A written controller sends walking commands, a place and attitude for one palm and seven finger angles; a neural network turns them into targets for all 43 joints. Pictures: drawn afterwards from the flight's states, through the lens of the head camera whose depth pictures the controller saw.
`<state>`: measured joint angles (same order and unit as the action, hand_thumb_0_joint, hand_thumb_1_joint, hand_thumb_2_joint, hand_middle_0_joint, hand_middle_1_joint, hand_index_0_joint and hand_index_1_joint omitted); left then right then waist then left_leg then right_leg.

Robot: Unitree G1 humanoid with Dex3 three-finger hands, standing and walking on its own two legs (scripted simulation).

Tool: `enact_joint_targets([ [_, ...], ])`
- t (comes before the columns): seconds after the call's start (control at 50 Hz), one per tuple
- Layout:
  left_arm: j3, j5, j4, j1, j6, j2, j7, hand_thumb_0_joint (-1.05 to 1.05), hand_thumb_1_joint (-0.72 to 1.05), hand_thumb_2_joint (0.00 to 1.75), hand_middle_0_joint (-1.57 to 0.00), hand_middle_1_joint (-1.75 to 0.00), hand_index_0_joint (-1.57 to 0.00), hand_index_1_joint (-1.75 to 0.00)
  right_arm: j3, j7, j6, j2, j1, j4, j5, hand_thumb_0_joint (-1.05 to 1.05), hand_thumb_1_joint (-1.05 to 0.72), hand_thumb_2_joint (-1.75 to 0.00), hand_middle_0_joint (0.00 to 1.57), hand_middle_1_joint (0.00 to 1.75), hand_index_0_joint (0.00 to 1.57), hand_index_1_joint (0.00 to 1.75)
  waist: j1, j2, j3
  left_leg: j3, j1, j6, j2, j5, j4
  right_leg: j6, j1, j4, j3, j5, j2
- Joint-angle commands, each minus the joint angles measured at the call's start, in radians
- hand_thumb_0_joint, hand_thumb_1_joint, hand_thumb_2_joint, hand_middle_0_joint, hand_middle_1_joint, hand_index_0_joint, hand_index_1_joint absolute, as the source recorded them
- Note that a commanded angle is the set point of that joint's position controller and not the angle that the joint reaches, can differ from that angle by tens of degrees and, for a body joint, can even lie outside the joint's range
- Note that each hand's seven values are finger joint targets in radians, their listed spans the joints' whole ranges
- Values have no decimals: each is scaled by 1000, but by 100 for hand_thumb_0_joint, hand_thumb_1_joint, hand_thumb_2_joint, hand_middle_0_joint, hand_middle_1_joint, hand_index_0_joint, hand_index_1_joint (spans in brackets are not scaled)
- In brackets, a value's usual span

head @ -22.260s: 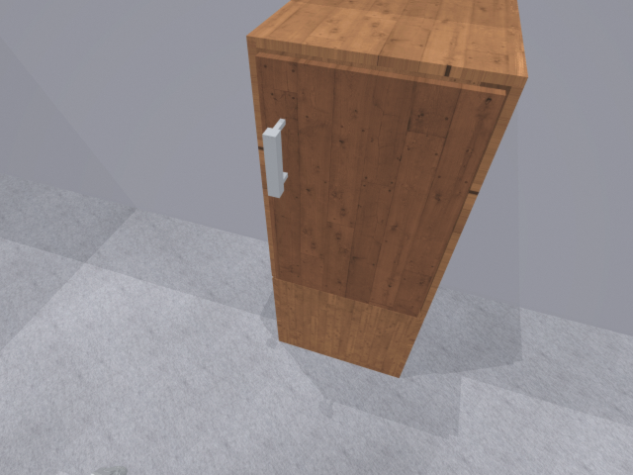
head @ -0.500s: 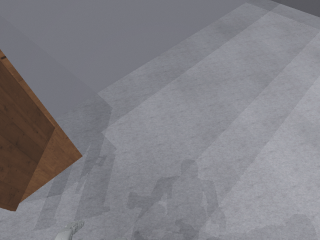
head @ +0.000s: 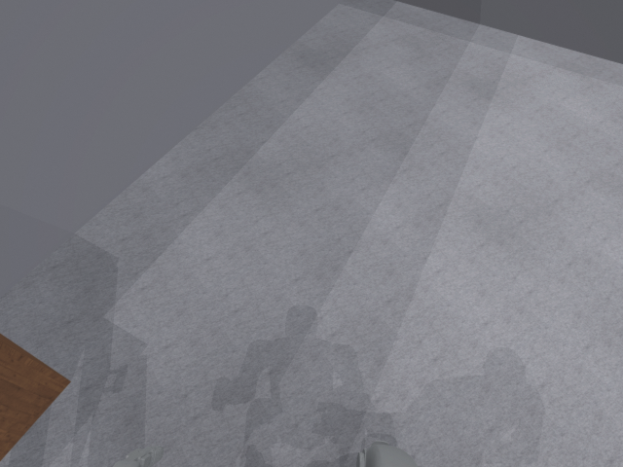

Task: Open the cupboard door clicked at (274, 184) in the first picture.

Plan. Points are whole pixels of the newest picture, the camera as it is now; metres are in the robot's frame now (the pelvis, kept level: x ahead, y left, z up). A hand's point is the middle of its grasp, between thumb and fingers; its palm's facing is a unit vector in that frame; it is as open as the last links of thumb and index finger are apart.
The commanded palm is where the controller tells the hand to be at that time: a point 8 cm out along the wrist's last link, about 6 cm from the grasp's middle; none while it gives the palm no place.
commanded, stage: walk to a spot facing it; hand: left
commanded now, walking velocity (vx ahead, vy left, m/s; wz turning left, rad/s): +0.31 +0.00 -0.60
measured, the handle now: out of the picture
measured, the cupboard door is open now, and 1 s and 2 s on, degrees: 41 41 41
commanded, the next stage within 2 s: turn to face it in 0.90 s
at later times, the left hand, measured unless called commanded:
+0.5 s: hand (239, 373) +0.28 +0.13 -0.20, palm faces -0.21 -0.96 -0.15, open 7.4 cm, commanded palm none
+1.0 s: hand (342, 230) +0.57 -0.04 -0.17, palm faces -0.43 -0.88 -0.20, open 7.4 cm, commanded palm none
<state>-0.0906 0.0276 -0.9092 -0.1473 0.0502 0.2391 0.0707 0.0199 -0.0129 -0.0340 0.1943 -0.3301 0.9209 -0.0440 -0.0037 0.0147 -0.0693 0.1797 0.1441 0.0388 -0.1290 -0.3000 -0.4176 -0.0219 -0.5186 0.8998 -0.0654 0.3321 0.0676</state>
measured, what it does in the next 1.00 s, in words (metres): walks ahead, turning right: right foot, then left foot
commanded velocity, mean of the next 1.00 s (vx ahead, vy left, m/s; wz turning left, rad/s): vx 0.32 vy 0.00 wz -0.37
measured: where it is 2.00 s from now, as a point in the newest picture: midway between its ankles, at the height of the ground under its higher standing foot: (393, 325)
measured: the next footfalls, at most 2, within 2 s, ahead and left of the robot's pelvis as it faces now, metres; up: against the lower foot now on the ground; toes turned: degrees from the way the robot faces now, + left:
right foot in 0.12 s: +0.12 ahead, -0.16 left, +0.00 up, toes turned -11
left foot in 0.46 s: +0.33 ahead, +0.06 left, +0.00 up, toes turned -9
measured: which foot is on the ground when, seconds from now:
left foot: down 0.00-0.12, up 0.14-0.44, down 0.46-0.82, up 0.84-1.00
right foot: up 0.00-0.10, down 0.12-0.46, up 0.48-0.80, down 0.82-1.00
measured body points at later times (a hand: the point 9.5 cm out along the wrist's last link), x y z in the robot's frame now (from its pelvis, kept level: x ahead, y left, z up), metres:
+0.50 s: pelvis +0.21 -0.04 -0.02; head +0.25 -0.03 +0.43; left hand +0.29 +0.18 -0.18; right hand +0.25 -0.31 -0.14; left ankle +0.30 +0.06 -0.75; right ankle +0.08 -0.14 -0.72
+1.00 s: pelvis +0.42 -0.17 +0.00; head +0.45 -0.19 +0.44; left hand +0.60 +0.01 -0.15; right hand +0.31 -0.39 -0.16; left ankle +0.48 -0.03 -0.68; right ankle +0.37 -0.25 -0.74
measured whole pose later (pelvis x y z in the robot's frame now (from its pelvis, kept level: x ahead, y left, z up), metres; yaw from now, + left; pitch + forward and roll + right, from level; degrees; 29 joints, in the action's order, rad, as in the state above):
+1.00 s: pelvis +0.42 -0.17 +0.00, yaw -26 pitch +1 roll +1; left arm -0.06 0.02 -0.99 -0.18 -0.05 0.19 0.01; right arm 0.05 0.01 0.00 0.20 -0.28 1.03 -0.03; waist -0.04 0.01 -0.07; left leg 0.08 0.49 0.06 -0.13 -0.38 -1.01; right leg 0.06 -0.24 0.49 -0.10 0.27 0.00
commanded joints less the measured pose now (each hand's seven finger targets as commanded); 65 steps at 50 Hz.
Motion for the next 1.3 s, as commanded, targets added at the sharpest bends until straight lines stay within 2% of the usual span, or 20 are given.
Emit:
enact_joint_targets([
  [0.0,6,0,113,150,-42,26,6,0,90,90,-20,-30,-20,-30,60,-8,-14,202,-88,-19,-1,0,-90,-90,20,30,20,30,-57,-206,25,-53,-45,-119,-226,137,148,11,36,-182,-65,16,-17],
  [0.06,-11,4,54,-22,-56,71,-1,0,90,90,-20,-30,-20,-30,59,-2,-9,206,-45,-25,6,0,-90,-90,20,30,20,30,48,-113,88,39,73,-65,-172,255,-132,60,386,-354,-113,-39,-91],
  [0.08,-35,7,-2,-210,-70,162,-14,0,90,90,-20,-30,-20,-30,50,9,-13,175,-3,-51,25,0,-90,-90,20,30,20,30,140,68,182,116,299,-21,-98,235,-424,137,700,-438,93,87,45],
  [0.1,-72,-5,-40,-364,-77,301,-35,0,90,90,-20,-30,-20,-30,32,15,-18,106,81,-122,42,0,-90,-90,20,30,20,30,199,369,234,77,613,25,59,-348,-749,268,858,-601,611,31,343],
  [0.12,-69,-21,-37,-341,-70,296,-57,0,90,90,-20,-30,-20,-30,44,7,-14,153,160,-137,35,0,-90,-90,20,30,20,30,189,199,150,-115,693,13,12,-339,-858,327,752,-644,674,45,379],
  [0.22,-24,2,27,-43,-90,150,-70,0,90,90,-20,-30,-20,-30,49,17,7,94,78,-54,20,0,-90,-90,20,30,20,30,-3,149,68,-135,387,28,-21,-102,-581,223,304,-654,286,-70,186],
  [0.38,-29,-11,-12,-63,-99,147,-51,0,90,90,-20,-30,-20,-30,53,21,-27,105,77,-52,22,0,-90,-90,20,30,20,30,-36,86,32,-65,105,20,82,107,-123,169,245,-565,253,-71,96],
  [0.4,-24,-13,-8,-51,-99,118,-52,0,90,90,-20,-30,-20,-30,61,10,-37,143,-17,-20,20,0,-90,-90,20,30,20,30,-83,-10,78,-100,-63,0,56,83,-49,139,183,-419,217,-132,50],
  [0.44,2,-20,31,-77,-104,24,-42,0,90,90,-20,-30,-20,-30,93,-11,-41,305,-264,25,-10,0,-90,-90,20,30,20,30,-160,-381,210,-683,-340,-193,-379,-103,159,55,-145,198,40,266,-142],
  [0.52,-3,5,28,20,-102,18,-23,0,90,90,-20,-30,-20,-30,49,-12,-52,141,-62,-7,1,0,-90,-90,20,30,20,30,-51,-197,-6,-430,-34,-157,-288,19,207,45,-241,410,106,-7,35],
  [0.6,18,3,25,25,-74,-28,-10,0,90,90,-20,-30,-20,-30,48,-12,-61,138,-89,31,7,0,-90,-90,20,30,20,30,-32,-172,93,-111,-97,-126,-195,357,161,26,-118,92,26,-48,33],
  [0.72,12,5,34,63,-73,1,-9,0,90,90,-20,-30,-20,-30,57,5,-30,160,-77,45,1,0,-90,-90,20,30,20,30,-19,-134,41,-20,6,-107,-203,199,124,51,154,-248,-82,-102,-32],
  [0.76,-7,8,-27,-123,-80,56,-16,0,90,90,-20,-30,-20,-30,48,5,-25,162,-37,43,10,0,-90,-90,20,30,20,30,87,-89,95,51,98,-65,-139,352,-139,89,439,-329,-94,-100,-75],
  [0.78,-34,13,-77,-295,-94,153,-30,0,90,90,-20,-30,-20,-30,38,15,-27,126,-13,25,26,0,-90,-90,20,30,20,30,168,109,191,117,316,-23,-57,261,-457,166,714,-410,149,53,94],
  [0.8,-60,-4,-101,-408,-96,267,-47,0,90,90,-20,-30,-20,-30,31,15,-33,79,21,-29,42,0,-90,-90,20,30,20,30,193,360,257,49,569,13,83,-322,-783,287,849,-601,625,4,364],
  [0.82,-54,-19,-90,-345,-88,260,-66,0,90,90,-20,-30,-20,-30,43,11,-28,121,84,-34,39,0,-90,-90,20,30,20,30,172,199,174,-103,630,-1,21,-303,-893,330,735,-655,658,58,395],
  [0.92,-2,-5,-46,-93,-113,95,-75,0,90,90,-20,-30,-20,-30,39,12,0,47,23,44,21,0,-90,-90,20,30,20,30,-10,118,70,-126,388,22,-34,-88,-601,226,333,-649,211,-313,210],
  [1.1,20,-21,-131,-131,-120,66,-85,0,90,90,-20,-30,-20,-30,23,17,-11,35,30,87,27,0,-90,-90,20,30,20,30,-43,61,65,-73,139,-20,77,257,-113,111,412,-495,5,-577,126],
  [1.18,38,-23,-94,-198,-90,11,-102,0,90,90,-20,-30,-20,-30,53,-14,6,211,-118,108,12,0,-90,-90,20,30,20,30,-66,-276,196,-584,-119,-278,-271,726,28,5,105,165,15,353,-71],
  [1.28,21,-18,-52,-87,-59,-2,-86,0,90,90,-20,-30,-20,-30,53,-23,15,163,53,37,12,0,-90,-90,20,30,20,30,-13,-132,136,-463,95,-227,-160,481,72,-25,102,81,65,194,-15],
])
